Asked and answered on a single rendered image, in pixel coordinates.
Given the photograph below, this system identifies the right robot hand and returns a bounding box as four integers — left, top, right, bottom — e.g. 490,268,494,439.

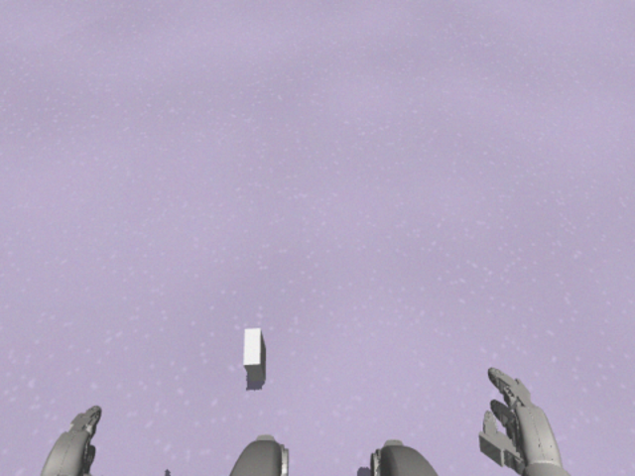
478,368,563,476

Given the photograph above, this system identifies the left robot hand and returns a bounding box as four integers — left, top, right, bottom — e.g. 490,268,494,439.
41,406,101,476

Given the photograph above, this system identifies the carton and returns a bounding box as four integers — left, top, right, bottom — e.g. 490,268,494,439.
243,328,266,382

